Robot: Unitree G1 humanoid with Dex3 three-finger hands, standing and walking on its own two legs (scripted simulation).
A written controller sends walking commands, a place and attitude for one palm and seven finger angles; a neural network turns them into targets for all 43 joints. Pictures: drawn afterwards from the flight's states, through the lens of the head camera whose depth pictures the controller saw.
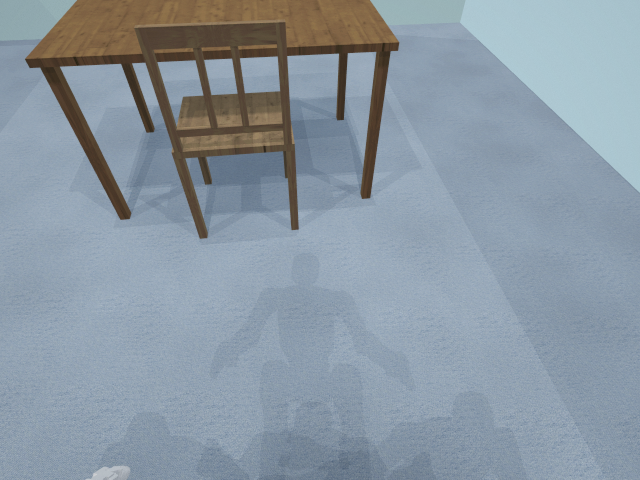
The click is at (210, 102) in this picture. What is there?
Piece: chair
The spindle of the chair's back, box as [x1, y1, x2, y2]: [193, 48, 217, 127]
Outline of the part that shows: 193,48 211,127 217,127 201,48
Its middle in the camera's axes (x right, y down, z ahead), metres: -0.36 -0.47 +1.21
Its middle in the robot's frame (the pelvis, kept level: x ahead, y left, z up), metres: +1.19 +0.42 -0.11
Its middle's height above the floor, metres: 0.66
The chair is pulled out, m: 0.00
